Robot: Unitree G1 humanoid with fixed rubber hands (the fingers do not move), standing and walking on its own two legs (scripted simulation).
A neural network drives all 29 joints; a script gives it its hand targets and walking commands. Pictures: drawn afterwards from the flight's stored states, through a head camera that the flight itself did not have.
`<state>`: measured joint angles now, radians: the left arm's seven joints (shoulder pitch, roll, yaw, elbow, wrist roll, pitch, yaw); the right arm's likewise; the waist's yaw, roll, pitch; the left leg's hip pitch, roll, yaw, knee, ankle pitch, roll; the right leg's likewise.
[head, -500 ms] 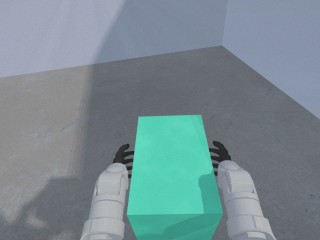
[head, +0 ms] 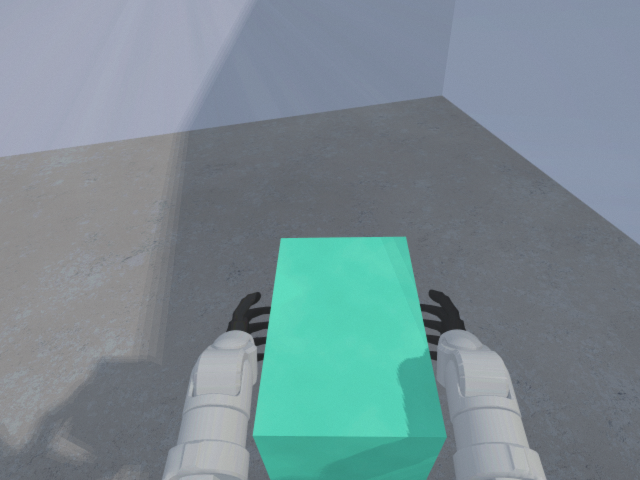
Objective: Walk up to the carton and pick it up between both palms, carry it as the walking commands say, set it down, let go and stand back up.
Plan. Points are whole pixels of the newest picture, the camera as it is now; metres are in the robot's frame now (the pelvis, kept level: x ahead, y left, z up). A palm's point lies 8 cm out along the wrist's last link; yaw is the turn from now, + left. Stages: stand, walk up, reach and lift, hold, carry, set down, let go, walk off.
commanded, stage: hold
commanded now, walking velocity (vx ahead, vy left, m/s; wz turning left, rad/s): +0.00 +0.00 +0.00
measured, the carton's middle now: (344, 367) +0.30 +0.00 -0.03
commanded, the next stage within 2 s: carry in 0.34 s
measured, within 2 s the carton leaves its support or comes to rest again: neither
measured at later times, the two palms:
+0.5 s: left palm (212, 349) +0.27 +0.17 +0.07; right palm (429, 333) +0.30 -0.11 +0.06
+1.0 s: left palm (150, 449) +0.14 +0.19 +0.09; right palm (430, 416) +0.18 -0.08 +0.09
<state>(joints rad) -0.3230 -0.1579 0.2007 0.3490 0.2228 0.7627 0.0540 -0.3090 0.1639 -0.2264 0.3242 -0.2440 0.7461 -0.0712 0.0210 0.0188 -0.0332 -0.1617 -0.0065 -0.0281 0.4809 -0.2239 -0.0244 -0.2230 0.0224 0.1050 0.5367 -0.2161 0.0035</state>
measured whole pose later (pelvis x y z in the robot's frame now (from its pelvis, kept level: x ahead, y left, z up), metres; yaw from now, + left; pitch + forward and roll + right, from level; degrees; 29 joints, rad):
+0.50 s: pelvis -0.01 +0.01 -0.01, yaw +3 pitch -6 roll -1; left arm -0.31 -0.16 0.16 0.19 0.22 0.84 0.06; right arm -0.32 0.16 -0.21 0.20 -0.22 0.82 -0.07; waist 0.02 0.04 -0.03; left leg -0.27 0.00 -0.06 0.64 -0.28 -0.01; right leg -0.25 0.02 0.04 0.59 -0.24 0.01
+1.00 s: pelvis -0.10 +0.02 -0.02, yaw +6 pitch -2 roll -1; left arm -0.20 -0.14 0.04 -0.25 0.13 1.22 0.14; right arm -0.18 0.14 -0.11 -0.26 -0.06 1.19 -0.16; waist 0.02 0.01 -0.10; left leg -0.40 0.01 0.00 0.74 -0.30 0.02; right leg -0.50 -0.02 -0.01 0.98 -0.43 0.01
